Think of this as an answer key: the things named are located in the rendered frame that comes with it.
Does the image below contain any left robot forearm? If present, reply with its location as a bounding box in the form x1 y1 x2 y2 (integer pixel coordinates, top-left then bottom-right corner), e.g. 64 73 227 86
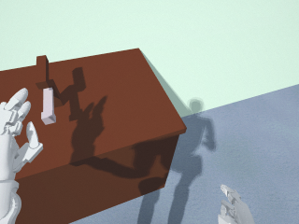
0 179 21 224

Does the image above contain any robot right hand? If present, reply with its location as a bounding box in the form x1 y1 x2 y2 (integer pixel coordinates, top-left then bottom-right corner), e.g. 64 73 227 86
218 184 255 224

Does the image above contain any tap lever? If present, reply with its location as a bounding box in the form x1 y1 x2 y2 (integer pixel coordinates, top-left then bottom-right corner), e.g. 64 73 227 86
41 88 56 125

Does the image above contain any robot left hand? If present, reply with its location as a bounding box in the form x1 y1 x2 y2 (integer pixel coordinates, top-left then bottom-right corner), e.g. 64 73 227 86
0 88 43 181

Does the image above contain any counter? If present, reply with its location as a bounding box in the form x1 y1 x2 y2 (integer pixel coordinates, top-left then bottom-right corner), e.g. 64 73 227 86
0 48 187 224

